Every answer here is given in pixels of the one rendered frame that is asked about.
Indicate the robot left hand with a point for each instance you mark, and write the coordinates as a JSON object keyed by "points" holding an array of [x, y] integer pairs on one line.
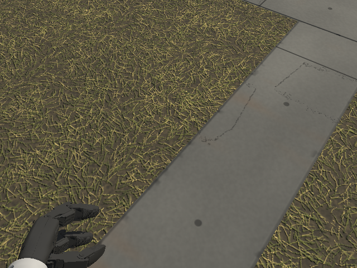
{"points": [[47, 244]]}

